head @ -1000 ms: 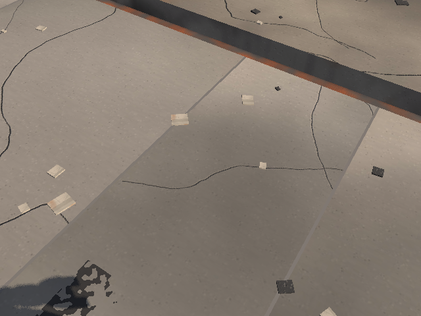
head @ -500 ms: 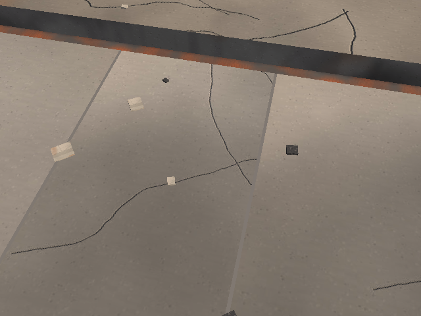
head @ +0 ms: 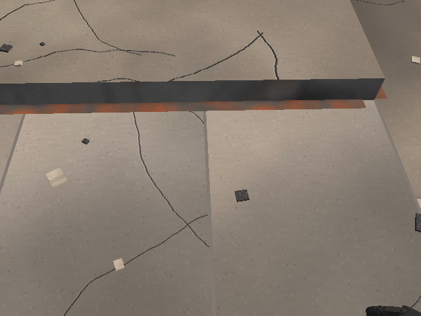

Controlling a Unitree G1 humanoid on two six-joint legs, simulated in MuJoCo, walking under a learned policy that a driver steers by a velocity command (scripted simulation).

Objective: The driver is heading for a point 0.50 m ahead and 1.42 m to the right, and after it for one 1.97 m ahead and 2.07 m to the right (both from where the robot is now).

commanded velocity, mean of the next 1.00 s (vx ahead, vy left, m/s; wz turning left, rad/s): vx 0.04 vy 0.00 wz -0.32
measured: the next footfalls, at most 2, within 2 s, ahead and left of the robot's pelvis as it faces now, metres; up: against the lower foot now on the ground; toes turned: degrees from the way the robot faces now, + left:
right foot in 0.26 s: +0.11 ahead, -0.14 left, +0.00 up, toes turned -3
right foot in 1.08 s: +0.07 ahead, -0.15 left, +0.00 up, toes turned -24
